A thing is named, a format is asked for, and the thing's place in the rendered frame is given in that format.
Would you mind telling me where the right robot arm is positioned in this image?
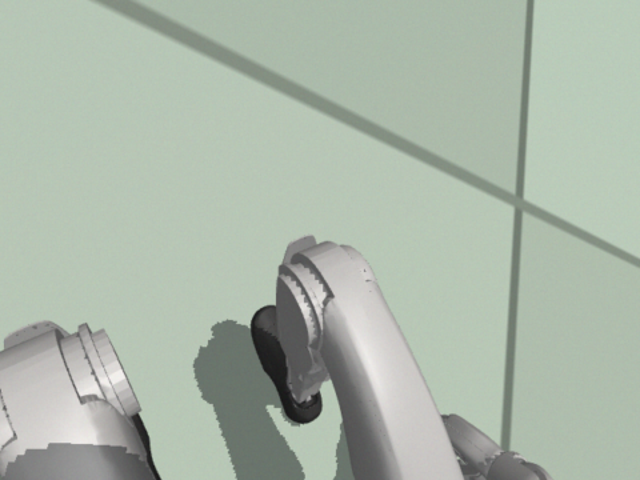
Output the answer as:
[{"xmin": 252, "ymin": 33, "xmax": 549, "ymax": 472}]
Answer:
[{"xmin": 487, "ymin": 451, "xmax": 554, "ymax": 480}]

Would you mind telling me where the right robot foot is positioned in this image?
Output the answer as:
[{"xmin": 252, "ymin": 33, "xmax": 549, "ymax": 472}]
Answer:
[{"xmin": 251, "ymin": 305, "xmax": 322, "ymax": 424}]

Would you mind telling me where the right robot hand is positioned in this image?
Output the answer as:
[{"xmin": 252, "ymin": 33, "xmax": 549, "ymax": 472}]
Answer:
[{"xmin": 439, "ymin": 412, "xmax": 505, "ymax": 480}]

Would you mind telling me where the left robot foot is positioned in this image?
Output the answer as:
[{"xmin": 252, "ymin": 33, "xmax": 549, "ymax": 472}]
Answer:
[{"xmin": 132, "ymin": 413, "xmax": 161, "ymax": 480}]

